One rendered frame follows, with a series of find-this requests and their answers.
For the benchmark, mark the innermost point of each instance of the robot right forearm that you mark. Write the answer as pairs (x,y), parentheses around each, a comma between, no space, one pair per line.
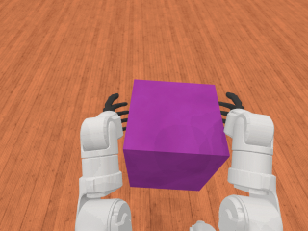
(252,144)

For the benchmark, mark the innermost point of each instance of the robot left forearm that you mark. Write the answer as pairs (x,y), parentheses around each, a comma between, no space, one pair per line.
(99,148)

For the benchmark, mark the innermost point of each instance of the robot right hand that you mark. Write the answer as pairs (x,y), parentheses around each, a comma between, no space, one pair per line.
(236,101)

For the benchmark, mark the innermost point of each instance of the carton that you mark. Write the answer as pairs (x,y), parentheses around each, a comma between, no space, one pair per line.
(174,138)

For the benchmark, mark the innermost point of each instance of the right robot upper arm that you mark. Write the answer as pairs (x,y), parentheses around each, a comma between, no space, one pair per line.
(246,213)

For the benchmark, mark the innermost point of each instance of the robot left hand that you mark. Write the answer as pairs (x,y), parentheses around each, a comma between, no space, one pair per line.
(110,107)

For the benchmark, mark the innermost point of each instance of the left robot upper arm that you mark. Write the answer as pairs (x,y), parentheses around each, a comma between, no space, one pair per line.
(111,214)

